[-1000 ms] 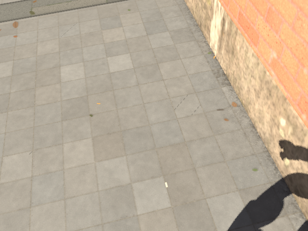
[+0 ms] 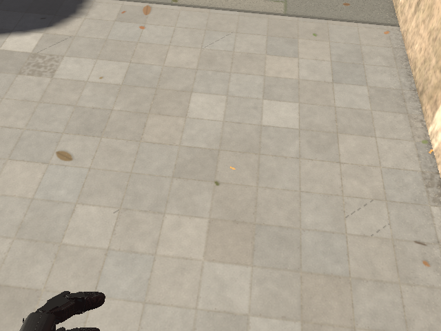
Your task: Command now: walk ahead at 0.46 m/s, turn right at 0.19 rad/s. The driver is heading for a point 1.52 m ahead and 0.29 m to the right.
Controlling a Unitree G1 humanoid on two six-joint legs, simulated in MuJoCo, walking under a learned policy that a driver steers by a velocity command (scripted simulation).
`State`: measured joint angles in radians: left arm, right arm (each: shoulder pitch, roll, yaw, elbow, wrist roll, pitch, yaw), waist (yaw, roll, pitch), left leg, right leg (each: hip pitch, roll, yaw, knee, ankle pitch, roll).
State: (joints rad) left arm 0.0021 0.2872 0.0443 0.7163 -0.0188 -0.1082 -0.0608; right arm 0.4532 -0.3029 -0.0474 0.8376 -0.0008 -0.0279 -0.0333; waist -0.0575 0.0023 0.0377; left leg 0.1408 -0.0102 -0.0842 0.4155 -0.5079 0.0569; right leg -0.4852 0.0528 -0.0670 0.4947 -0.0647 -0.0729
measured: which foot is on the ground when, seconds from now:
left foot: up 0.00-0.42, down 0.44-0.96, up 0.98-1.00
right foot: down 0.00-0.44, up 0.46-0.92, down 0.94-1.00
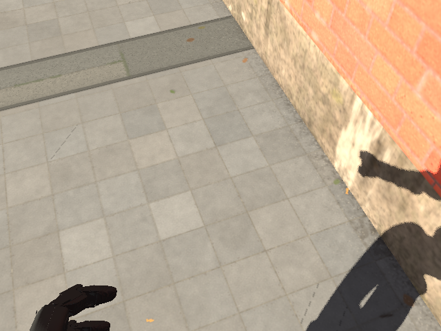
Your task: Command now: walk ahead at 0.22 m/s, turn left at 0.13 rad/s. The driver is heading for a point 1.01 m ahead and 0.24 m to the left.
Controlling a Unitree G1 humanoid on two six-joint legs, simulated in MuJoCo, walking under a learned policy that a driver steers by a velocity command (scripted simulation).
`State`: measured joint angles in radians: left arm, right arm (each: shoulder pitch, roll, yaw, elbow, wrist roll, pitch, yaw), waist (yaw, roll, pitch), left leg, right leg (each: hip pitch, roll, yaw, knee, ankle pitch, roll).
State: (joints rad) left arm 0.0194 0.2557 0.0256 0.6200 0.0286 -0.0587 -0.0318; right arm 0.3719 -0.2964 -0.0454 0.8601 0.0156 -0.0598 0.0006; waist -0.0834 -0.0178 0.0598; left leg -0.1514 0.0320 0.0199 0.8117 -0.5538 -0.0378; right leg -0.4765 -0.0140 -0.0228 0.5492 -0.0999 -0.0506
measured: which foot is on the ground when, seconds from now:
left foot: up 0.00-0.42, down 0.44-1.00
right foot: down 0.00-0.44, up 0.46-0.86, down 0.88-1.00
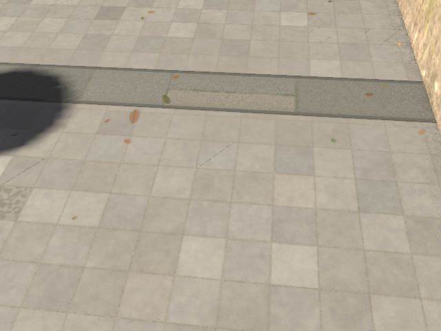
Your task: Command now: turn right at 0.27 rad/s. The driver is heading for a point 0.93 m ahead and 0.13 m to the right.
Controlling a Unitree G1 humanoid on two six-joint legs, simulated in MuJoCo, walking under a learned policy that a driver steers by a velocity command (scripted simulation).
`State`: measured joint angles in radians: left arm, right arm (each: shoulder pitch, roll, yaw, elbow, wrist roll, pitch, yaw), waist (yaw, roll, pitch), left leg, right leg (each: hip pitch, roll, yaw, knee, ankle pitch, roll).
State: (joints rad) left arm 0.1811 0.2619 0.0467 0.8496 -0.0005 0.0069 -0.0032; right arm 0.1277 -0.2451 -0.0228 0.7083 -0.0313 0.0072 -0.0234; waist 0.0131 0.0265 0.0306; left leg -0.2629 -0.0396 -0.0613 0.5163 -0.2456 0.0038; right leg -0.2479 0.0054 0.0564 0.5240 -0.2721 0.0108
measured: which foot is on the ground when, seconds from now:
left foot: down 0.00-0.46, up 0.48-1.00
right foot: down 0.00-0.18, up 0.20-0.44, down 0.46-1.00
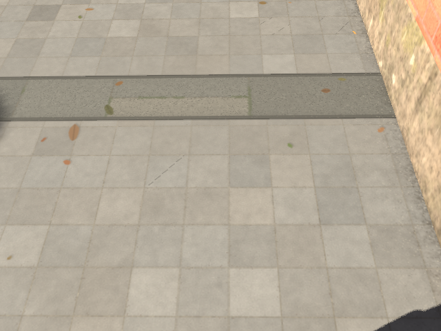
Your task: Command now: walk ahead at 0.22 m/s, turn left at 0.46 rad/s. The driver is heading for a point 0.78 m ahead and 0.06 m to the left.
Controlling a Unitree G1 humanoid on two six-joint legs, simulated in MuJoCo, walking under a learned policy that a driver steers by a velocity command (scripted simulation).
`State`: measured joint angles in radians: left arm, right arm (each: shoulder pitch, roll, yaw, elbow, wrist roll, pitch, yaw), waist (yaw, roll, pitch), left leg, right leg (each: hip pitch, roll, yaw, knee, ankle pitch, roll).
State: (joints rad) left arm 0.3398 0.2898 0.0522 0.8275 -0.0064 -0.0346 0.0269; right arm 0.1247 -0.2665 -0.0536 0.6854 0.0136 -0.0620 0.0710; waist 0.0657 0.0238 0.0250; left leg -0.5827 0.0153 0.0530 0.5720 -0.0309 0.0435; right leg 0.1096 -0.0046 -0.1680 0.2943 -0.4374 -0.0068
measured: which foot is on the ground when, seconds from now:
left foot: up 0.00-0.00, down 0.02-0.48, up 0.50-0.78, down 0.80-1.00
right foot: down 0.00-0.04, up 0.06-0.46, down 0.48-0.80, up 0.82-1.00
